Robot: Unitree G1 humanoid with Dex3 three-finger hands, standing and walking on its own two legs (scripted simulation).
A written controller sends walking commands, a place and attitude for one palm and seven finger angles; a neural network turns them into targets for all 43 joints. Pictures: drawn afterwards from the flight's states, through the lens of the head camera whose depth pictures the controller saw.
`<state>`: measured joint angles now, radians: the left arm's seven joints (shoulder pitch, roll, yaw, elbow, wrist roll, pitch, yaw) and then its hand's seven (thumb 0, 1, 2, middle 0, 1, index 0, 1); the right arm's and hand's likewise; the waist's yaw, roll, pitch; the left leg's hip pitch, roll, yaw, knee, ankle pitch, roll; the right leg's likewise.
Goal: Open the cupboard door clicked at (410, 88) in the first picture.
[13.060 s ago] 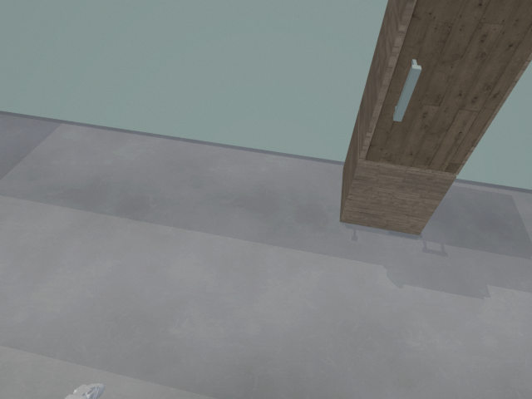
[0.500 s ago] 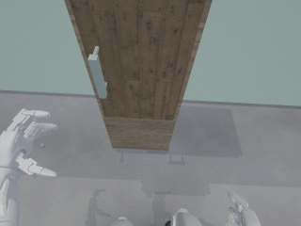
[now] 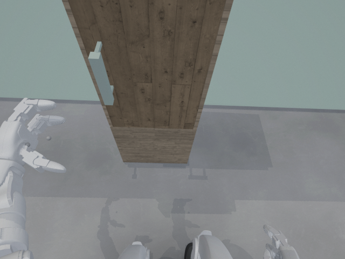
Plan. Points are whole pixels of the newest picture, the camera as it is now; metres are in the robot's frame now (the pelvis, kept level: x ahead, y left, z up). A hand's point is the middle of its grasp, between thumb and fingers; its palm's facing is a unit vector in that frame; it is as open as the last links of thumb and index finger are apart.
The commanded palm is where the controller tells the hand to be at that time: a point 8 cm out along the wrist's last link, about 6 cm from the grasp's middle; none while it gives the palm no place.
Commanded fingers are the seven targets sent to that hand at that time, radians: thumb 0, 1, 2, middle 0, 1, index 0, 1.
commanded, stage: move the hooked fingers beside the handle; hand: left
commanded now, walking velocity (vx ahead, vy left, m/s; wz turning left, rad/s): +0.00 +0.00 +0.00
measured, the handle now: (104, 75) +0.57 +0.21 +0.04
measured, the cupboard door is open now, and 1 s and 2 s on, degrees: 0 0 0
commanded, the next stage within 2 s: slide the fingers in behind the handle in 1.98 s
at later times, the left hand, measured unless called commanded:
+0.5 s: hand (60, 112) +0.43 +0.28 +0.05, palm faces +0.02 -1.00 -0.02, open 14.0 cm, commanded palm +0.41 +0.32 +0.05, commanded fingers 0.00 -0.50 0.30 -0.30 -1.20 -0.30 -1.20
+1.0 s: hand (71, 92) +0.49 +0.27 +0.05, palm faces +0.01 -1.00 -0.03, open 14.0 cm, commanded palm +0.48 +0.31 +0.05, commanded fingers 0.00 -0.50 0.30 -0.30 -1.20 -0.30 -1.20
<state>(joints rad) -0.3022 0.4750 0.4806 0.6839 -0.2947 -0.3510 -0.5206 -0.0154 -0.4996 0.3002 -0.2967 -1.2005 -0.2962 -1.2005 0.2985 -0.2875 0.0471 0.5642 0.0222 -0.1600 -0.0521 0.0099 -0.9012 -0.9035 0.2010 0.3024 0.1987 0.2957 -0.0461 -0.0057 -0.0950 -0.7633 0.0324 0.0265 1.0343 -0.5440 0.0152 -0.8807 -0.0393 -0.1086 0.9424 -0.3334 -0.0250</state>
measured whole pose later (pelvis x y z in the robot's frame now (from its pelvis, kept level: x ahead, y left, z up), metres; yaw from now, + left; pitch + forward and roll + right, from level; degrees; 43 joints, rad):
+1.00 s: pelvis +0.00 +0.01 -0.01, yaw -2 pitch +23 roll -3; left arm -0.80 0.66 0.53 1.13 -0.13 -0.40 -0.45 -0.02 -0.50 0.30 -0.30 -1.20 -0.30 -1.20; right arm 0.37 -0.29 0.06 0.58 -0.01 0.06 -0.02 0.00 -0.90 -0.90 0.20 0.30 0.20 0.30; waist -0.16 0.00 -0.09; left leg -0.93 0.05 0.03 1.10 -0.57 0.03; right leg -1.04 -0.03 -0.10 0.96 -0.32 -0.01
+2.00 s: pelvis +0.01 +0.02 -0.01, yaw -2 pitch +25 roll -4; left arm -0.85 0.67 0.53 1.14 -0.11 -0.39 -0.42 -0.02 -0.50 0.30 -0.30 -1.20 -0.30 -1.20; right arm 0.36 -0.28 0.07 0.56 -0.02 0.11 0.00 0.00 -0.90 -0.90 0.20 0.30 0.20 0.30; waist -0.18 0.01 -0.09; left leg -0.97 0.05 0.02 1.12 -0.58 0.04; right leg -1.07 -0.01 -0.11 0.96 -0.33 0.00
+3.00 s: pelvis +0.01 +0.01 -0.01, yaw -2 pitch +24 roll -3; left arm -0.81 0.51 0.43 1.08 -0.10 -0.43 -0.28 -0.02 -0.50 0.30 -0.30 -1.20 -0.30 -1.20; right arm 0.37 -0.26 0.04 0.57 -0.02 0.09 0.01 0.00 -0.90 -0.90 0.20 0.30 0.20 0.30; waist -0.17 0.02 -0.11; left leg -0.93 0.05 0.03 1.09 -0.58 0.03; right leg -1.04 -0.02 -0.09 0.96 -0.33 -0.01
